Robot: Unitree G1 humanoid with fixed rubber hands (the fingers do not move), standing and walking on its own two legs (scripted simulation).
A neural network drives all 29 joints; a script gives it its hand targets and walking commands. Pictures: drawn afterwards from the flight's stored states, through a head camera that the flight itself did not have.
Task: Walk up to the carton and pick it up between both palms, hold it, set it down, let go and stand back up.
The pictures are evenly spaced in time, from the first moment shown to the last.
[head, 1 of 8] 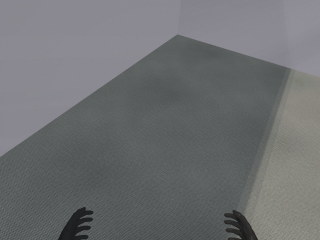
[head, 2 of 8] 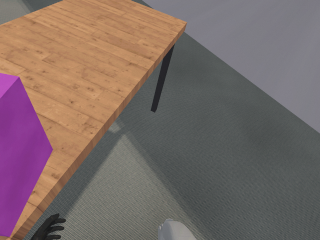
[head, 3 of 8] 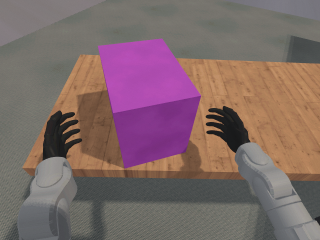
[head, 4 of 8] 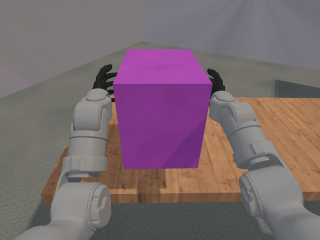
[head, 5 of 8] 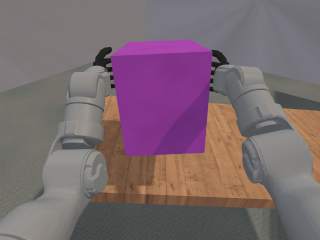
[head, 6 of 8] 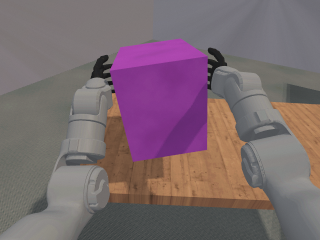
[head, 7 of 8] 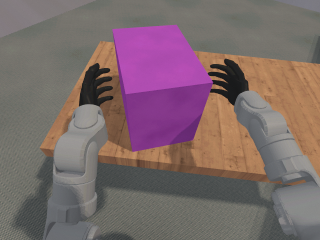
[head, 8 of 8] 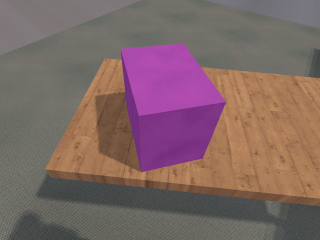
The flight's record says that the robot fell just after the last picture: no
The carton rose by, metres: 0.17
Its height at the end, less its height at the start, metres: +0.00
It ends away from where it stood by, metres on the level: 0.03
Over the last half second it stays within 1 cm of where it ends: yes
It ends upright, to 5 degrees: yes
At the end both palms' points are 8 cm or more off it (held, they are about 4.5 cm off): yes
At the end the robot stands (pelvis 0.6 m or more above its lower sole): yes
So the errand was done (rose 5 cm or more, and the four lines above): yes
